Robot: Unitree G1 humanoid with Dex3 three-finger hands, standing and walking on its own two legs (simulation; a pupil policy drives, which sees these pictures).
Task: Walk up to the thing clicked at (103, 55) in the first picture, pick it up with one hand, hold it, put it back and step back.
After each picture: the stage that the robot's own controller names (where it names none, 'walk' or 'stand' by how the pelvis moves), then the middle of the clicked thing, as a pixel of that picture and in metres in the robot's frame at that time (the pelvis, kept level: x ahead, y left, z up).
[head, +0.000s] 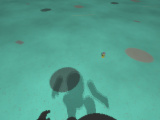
stand; (103, 55) +1.40 -0.26 -0.72
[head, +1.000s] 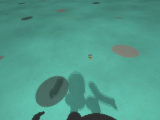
walk; (90, 56) +1.29 +0.11 -0.70
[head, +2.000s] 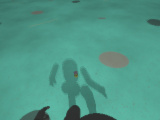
walk; (75, 74) +0.78 +0.28 -0.71
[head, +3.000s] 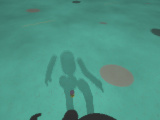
walk; (72, 93) +0.44 +0.21 -0.70
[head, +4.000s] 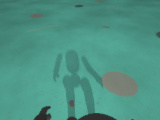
stand; (72, 103) +0.34 +0.21 -0.72
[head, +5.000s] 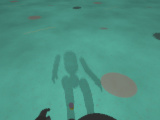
stand; (71, 106) +0.32 +0.21 -0.72
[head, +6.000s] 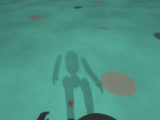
stand; (70, 104) +0.34 +0.23 -0.73
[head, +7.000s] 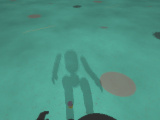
stand; (70, 104) +0.33 +0.23 -0.73
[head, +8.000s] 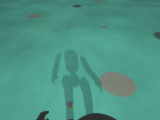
go down; (70, 105) +0.32 +0.23 -0.73
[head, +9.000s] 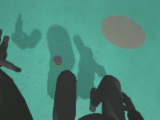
go down; (58, 61) +0.42 +0.25 -0.30
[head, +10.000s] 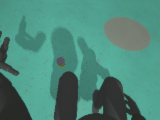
approach; (61, 62) +0.42 +0.25 -0.30
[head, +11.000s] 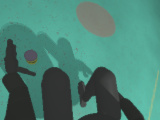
close in; (31, 57) +0.40 +0.29 -0.22
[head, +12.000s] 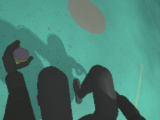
close; (21, 56) +0.40 +0.29 -0.22
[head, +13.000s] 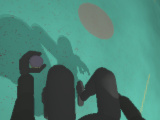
lift; (36, 62) +0.34 +0.26 -0.21
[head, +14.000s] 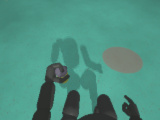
lift; (62, 75) +0.32 +0.19 +0.00
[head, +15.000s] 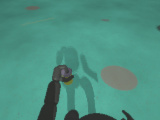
hold; (67, 76) +0.33 +0.17 +0.01
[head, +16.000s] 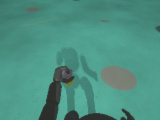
hold; (68, 77) +0.33 +0.16 +0.00
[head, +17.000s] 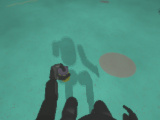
crouch; (64, 74) +0.35 +0.18 -0.06
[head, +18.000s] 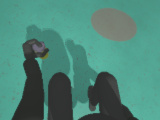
lower; (41, 51) +0.46 +0.28 -0.11
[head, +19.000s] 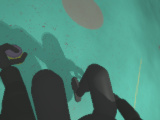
lower; (16, 55) +0.41 +0.29 -0.22
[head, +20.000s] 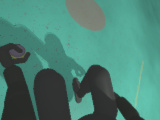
lower; (19, 55) +0.41 +0.29 -0.22
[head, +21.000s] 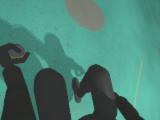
lower; (18, 55) +0.41 +0.30 -0.22
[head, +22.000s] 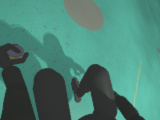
lower; (17, 55) +0.41 +0.30 -0.22
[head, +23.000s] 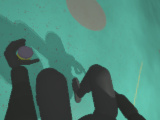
open; (24, 55) +0.40 +0.27 -0.23
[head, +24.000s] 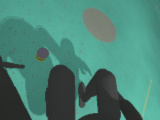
stand; (41, 55) +0.40 +0.26 -0.23
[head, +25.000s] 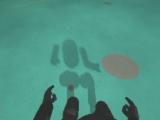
stand; (70, 88) +0.37 +0.19 -0.59
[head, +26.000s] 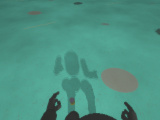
stand; (72, 101) +0.36 +0.19 -0.67
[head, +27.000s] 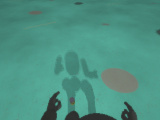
stand; (72, 101) +0.36 +0.19 -0.67
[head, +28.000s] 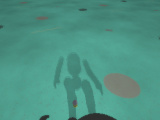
stand; (75, 103) +0.37 +0.17 -0.72
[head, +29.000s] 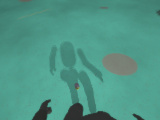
walk; (77, 86) +0.45 +0.17 -0.69
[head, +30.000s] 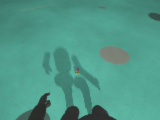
walk; (76, 71) +0.70 +0.17 -0.69
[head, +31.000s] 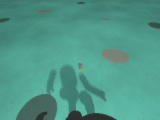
stand; (80, 66) +0.98 +0.23 -0.70
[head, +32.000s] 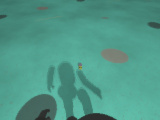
stand; (80, 66) +0.97 +0.19 -0.72
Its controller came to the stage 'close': yes
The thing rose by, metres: 0.71
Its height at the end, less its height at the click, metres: +0.00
